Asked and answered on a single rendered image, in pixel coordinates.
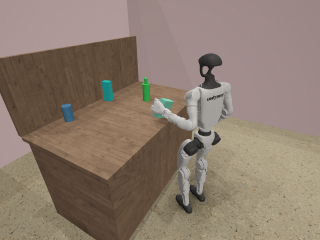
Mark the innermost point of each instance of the robot left hand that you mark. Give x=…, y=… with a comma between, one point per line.
x=157, y=107

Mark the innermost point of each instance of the robot right thigh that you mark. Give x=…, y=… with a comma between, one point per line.
x=201, y=153

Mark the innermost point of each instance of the robot left forearm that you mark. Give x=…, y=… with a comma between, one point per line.
x=181, y=122

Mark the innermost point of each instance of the robot left thigh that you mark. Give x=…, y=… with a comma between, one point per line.
x=184, y=154

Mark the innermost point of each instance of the robot right forearm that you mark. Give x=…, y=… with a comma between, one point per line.
x=222, y=117

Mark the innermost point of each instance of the sponge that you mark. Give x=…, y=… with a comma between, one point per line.
x=167, y=103

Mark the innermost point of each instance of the robot thigh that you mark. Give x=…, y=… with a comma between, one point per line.
x=201, y=153
x=184, y=154

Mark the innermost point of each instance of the robot left upper arm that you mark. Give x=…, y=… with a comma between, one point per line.
x=191, y=98

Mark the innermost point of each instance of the table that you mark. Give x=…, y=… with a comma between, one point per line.
x=105, y=169

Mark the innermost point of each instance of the robot right upper arm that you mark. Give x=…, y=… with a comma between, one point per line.
x=227, y=101

